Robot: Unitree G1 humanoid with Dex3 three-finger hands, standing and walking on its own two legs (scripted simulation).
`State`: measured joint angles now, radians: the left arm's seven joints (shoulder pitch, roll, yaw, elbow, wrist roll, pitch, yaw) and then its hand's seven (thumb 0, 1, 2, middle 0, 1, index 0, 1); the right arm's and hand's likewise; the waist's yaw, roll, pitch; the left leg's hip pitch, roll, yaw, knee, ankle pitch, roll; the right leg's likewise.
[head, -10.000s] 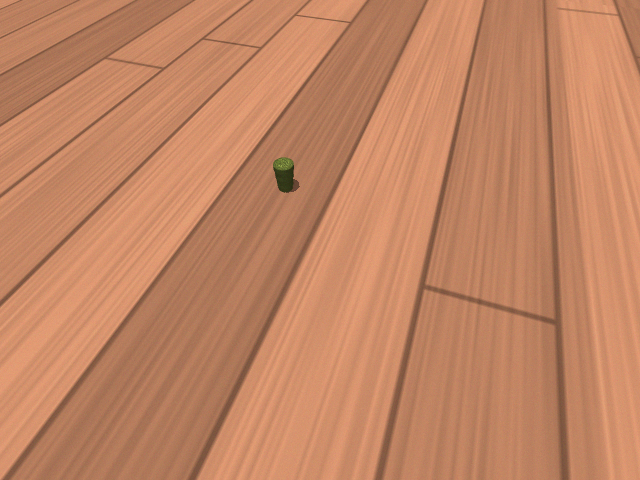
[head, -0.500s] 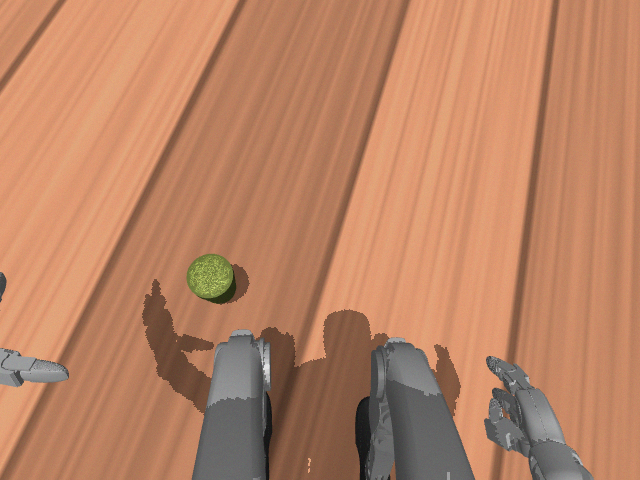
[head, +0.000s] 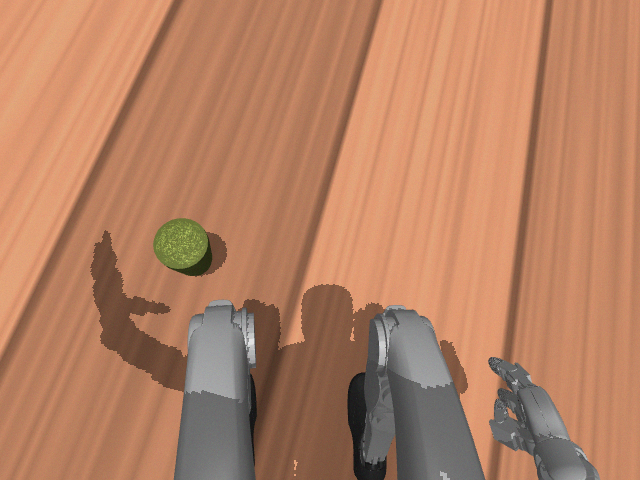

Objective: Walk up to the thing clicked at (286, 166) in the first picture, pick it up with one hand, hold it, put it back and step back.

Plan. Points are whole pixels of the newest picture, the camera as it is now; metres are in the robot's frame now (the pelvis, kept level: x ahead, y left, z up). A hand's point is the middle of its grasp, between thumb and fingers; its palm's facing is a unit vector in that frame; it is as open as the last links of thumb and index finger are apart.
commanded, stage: go down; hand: left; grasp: from the side
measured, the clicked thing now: (188, 252) +0.43 +0.25 -0.38
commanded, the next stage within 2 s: approach in 1.00 s
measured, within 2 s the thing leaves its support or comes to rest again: neither
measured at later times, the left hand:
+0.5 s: hand out of the picture +0.34 +0.43 -0.05, palm faces +0.24 -0.96 -0.15, open 17.3 cm
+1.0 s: hand out of the picture +0.34 +0.44 -0.06, palm faces +0.24 -0.96 -0.12, open 17.5 cm
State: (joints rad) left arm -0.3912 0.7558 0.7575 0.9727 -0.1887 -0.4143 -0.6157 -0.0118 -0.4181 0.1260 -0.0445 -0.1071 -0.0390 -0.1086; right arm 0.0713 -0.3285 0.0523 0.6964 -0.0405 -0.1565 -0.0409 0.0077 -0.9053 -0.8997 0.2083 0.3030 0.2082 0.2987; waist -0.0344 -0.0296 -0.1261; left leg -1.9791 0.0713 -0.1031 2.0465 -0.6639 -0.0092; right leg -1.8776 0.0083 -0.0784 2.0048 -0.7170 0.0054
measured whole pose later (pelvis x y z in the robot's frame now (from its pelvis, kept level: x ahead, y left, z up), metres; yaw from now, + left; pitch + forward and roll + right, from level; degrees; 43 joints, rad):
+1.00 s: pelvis -0.01 +0.00 -0.07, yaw -2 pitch +31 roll -8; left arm -0.48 0.90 0.86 1.04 -0.24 -0.41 -0.74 -0.02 -0.56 0.09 -0.04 -0.08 -0.03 -0.09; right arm 0.06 -0.35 0.11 0.69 -0.06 -0.17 -0.04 0.01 -0.93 -0.91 0.21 0.30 0.21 0.30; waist -0.05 -0.05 -0.07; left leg -2.15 0.07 -0.14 2.26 -0.67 -0.01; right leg -2.04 0.02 -0.10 2.20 -0.72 0.01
